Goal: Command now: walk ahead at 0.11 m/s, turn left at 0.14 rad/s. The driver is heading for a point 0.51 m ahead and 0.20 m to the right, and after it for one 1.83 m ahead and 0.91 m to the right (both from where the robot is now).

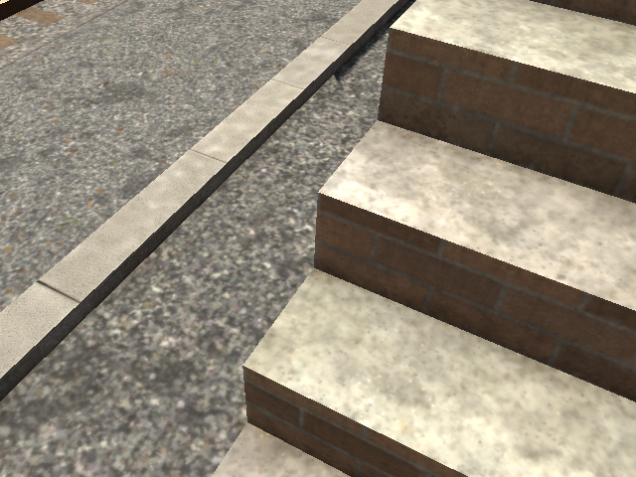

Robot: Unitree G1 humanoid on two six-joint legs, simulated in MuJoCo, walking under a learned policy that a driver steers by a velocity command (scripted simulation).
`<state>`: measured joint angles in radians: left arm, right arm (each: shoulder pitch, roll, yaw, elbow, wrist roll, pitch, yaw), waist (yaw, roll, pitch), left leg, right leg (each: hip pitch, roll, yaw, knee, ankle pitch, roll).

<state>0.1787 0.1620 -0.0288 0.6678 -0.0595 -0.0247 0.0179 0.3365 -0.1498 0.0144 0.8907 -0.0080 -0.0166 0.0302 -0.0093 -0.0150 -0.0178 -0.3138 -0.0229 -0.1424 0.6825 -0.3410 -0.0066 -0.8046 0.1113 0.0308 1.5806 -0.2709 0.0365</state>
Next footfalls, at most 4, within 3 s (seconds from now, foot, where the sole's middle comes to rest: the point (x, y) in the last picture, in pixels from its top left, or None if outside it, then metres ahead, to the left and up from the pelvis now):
0.10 right None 0.06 -0.10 -0.76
0.32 left None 0.10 0.03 -0.76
1.28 right None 0.24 -0.28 -0.57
1.88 left None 0.36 -0.04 -0.57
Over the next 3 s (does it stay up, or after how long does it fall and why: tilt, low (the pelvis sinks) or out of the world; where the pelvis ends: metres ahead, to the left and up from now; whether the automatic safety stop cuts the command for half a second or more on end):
stays up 0.33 -0.13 0.19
